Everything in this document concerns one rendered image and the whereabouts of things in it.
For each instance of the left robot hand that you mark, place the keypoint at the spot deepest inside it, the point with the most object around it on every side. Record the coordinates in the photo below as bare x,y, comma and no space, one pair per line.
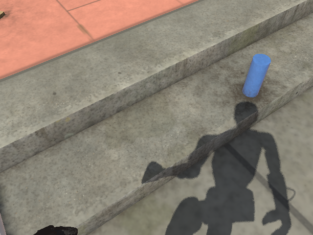
58,230

